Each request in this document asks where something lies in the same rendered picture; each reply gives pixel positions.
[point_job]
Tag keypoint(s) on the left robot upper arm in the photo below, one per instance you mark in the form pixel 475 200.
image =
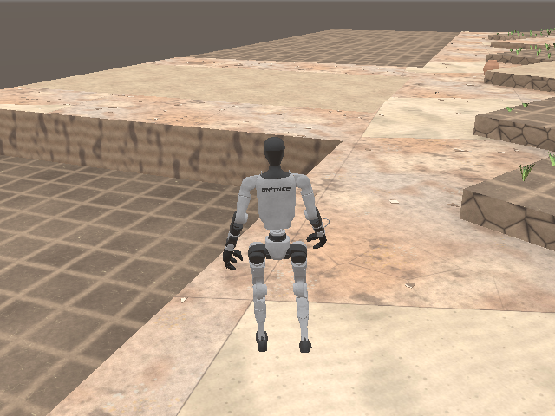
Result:
pixel 248 184

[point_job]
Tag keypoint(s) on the left robot forearm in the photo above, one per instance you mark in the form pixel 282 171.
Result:
pixel 233 234

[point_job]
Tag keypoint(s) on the right robot forearm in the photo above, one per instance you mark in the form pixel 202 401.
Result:
pixel 317 225

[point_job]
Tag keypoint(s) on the robot right hand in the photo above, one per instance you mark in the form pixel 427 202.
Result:
pixel 322 239

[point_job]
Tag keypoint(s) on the robot left hand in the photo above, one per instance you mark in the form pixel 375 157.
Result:
pixel 227 257

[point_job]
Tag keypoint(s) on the robot right shin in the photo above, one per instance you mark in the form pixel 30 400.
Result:
pixel 303 313

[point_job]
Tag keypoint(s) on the right robot upper arm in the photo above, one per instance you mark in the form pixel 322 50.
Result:
pixel 303 182

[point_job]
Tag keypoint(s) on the robot head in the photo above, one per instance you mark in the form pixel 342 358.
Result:
pixel 274 152

